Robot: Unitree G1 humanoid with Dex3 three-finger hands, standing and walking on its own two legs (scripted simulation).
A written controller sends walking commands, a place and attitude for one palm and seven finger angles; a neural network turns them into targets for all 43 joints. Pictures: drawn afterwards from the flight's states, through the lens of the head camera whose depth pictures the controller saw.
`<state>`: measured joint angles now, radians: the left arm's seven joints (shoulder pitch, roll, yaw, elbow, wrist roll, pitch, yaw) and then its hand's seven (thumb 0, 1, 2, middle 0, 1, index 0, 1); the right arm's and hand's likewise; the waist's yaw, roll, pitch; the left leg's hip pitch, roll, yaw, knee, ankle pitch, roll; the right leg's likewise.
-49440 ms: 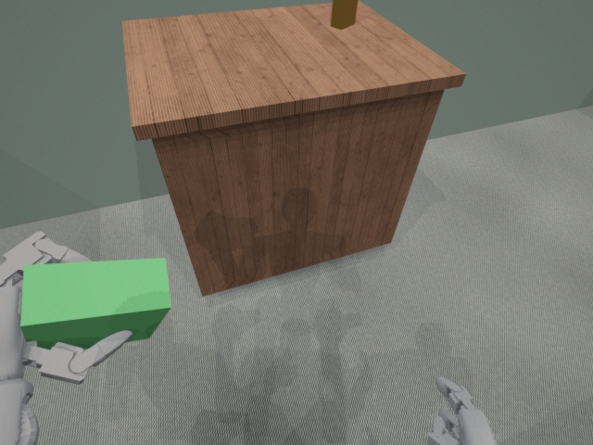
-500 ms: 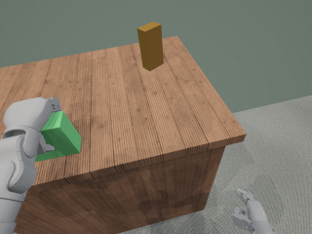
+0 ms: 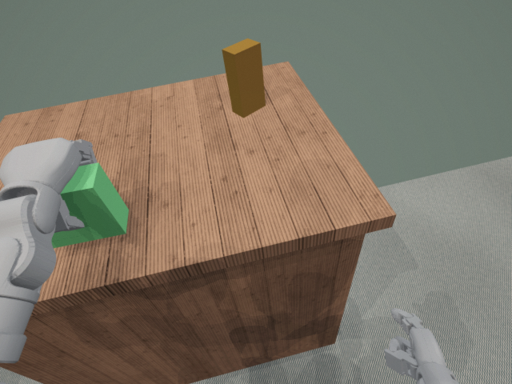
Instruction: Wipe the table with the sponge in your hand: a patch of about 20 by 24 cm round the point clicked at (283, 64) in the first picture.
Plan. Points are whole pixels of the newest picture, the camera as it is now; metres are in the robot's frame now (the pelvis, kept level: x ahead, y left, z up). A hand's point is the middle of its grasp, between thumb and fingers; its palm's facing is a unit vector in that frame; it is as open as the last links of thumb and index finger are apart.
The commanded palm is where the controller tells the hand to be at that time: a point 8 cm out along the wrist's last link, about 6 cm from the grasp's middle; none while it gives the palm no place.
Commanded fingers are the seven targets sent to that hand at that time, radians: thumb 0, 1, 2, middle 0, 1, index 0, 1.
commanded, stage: lift the sponge slowly off the table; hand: left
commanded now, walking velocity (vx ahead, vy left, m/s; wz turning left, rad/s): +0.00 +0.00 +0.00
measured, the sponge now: (78, 215) +0.30 +0.33 +0.12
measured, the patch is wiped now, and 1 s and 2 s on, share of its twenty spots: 1.00 1.00 1.00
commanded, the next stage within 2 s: bring the sponge back beside the body in 0.94 s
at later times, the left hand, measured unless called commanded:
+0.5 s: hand (49, 173) +0.31 +0.33 +0.21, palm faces +0.05 +0.02 -1.00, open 9.6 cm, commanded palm +0.27 +0.34 +0.28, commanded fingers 0.00 0.10 1.30 -1.20 -1.60 -1.20 -1.60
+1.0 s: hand (36, 160) +0.31 +0.34 +0.23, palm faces +0.05 +0.02 -1.00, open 9.6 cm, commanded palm +0.27 +0.34 +0.31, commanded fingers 0.00 0.10 1.30 -1.20 -1.60 -1.20 -1.60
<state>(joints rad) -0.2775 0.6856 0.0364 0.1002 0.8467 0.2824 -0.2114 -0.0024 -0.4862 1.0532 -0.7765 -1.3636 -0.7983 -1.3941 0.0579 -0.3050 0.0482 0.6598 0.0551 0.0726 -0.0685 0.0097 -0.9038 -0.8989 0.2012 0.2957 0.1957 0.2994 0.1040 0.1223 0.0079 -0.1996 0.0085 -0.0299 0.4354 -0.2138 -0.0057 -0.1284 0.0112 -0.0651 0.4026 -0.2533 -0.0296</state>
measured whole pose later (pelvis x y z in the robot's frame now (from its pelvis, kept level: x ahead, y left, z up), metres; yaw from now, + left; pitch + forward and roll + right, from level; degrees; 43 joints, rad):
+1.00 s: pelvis -0.01 +0.02 +0.00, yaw +0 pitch -1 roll -1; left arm -0.46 0.76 0.03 0.11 0.84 0.31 -0.34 -0.01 -0.49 1.06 -0.78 -1.36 -0.80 -1.40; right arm 0.06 -0.30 0.06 0.64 0.06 0.07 -0.07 0.01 -0.90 -0.90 0.20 0.30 0.20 0.30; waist 0.11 0.12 0.01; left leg -0.22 -0.01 -0.02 0.43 -0.19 0.01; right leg -0.15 -0.01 -0.06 0.40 -0.23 -0.01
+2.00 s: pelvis -0.02 +0.00 +0.00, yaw -1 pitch -3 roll +0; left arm -0.01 0.73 0.08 -0.43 0.74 0.49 -0.28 -0.01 -0.49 1.06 -0.78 -1.37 -0.80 -1.40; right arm -0.02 -0.29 0.09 0.61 0.06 0.09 -0.06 0.01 -0.90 -0.90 0.20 0.30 0.20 0.30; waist 0.17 0.14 -0.01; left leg -0.20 0.01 -0.01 0.47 -0.21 -0.01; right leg -0.16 0.02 -0.04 0.47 -0.26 -0.03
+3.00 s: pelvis -0.03 +0.01 -0.01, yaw -3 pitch +0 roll -1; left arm 0.30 0.47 0.40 -0.74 -0.08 -0.02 0.11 -0.01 -0.50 1.05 -0.79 -1.38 -0.82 -1.40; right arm 0.19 -0.24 0.06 0.54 0.02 0.03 -0.07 0.01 -0.90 -0.90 0.20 0.30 0.20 0.30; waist 0.01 0.01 -0.01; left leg -0.31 0.01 -0.02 0.57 -0.27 0.00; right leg -0.28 0.04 -0.02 0.52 -0.25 -0.02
